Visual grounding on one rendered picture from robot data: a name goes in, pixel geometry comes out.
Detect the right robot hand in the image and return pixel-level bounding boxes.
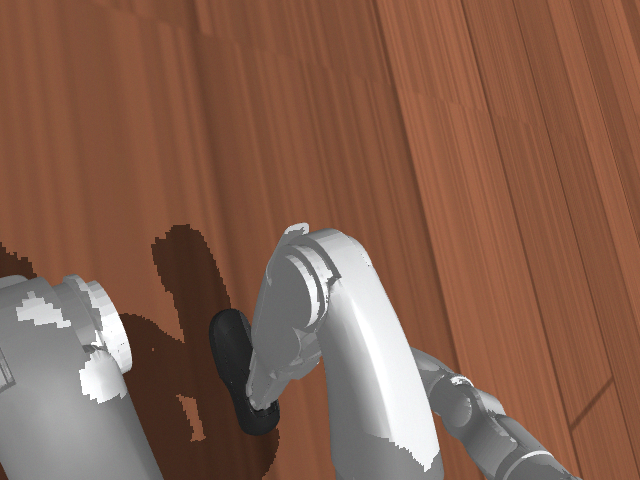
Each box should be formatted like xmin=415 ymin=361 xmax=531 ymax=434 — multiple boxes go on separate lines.
xmin=410 ymin=346 xmax=454 ymax=401

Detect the right robot arm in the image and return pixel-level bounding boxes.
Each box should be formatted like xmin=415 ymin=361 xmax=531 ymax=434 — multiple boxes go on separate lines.
xmin=429 ymin=373 xmax=583 ymax=480

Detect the right robot foot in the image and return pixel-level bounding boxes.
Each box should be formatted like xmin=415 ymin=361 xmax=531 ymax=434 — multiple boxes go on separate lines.
xmin=209 ymin=309 xmax=280 ymax=436

